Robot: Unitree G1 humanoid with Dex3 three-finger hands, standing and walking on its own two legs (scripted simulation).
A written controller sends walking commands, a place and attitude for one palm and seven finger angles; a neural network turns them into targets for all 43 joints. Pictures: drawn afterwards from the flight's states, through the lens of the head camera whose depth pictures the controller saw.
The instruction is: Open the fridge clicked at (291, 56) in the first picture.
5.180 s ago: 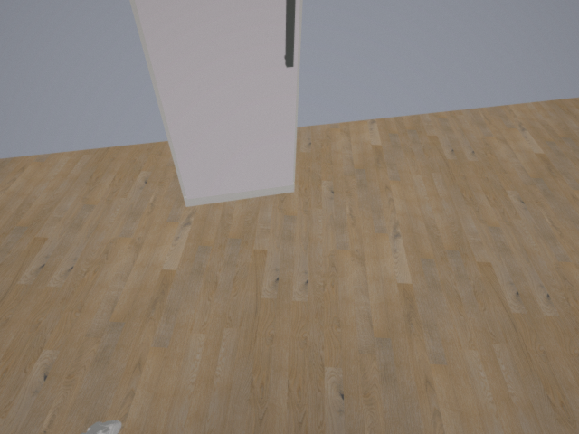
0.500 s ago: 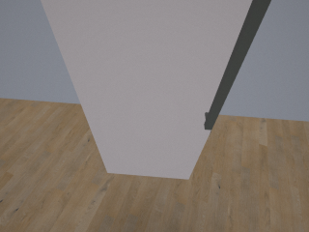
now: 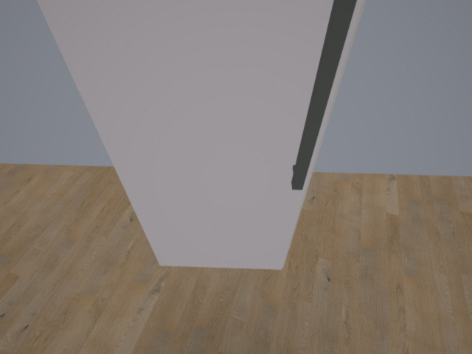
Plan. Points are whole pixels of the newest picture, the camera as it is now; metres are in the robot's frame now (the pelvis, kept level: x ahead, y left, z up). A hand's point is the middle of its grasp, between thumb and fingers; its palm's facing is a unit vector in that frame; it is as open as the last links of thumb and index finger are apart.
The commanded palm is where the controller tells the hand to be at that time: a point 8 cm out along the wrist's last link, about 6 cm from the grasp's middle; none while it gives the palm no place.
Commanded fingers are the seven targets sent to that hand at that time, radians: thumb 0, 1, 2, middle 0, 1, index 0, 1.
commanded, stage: come to a stop and stand still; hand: right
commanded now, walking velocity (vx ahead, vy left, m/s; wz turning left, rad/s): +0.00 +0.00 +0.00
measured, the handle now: (316, 93) +0.52 -0.12 +0.18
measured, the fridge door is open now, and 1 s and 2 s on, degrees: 0 0 0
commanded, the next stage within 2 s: look again from close up in 0.96 s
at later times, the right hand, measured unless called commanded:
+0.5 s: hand out of the picture -0.01 -0.17 -0.17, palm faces +0.02 +0.97 -0.24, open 7.4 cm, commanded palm none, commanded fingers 0.00 -0.90 -0.90 0.20 0.30 0.20 0.30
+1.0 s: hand out of the picture +0.03 -0.15 -0.17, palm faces +0.02 +0.97 -0.23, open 7.4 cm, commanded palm none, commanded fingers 0.00 -0.90 -0.90 0.20 0.30 0.20 0.30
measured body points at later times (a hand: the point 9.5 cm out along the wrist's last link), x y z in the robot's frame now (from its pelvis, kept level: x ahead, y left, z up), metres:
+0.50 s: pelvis -0.01 +0.01 +0.00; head -0.01 +0.04 +0.45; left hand +0.00 +0.23 -0.17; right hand -0.01 -0.22 -0.15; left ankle +0.02 +0.14 -0.74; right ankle -0.02 -0.10 -0.74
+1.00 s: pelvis +0.00 +0.04 +0.00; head +0.01 +0.05 +0.45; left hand +0.01 +0.26 -0.16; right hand +0.03 -0.20 -0.15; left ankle +0.02 +0.14 -0.74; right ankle -0.02 -0.10 -0.74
